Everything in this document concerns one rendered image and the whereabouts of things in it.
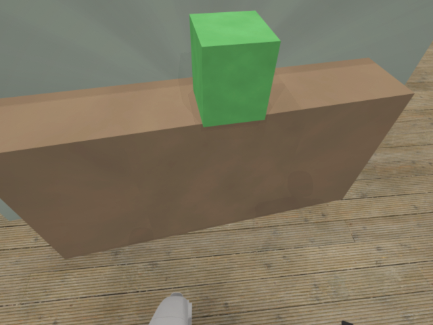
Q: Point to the left robot thigh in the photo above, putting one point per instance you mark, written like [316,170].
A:
[174,310]

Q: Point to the pedestal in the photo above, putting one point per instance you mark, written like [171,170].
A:
[91,170]

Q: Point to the carton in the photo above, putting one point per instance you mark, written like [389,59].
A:
[233,56]

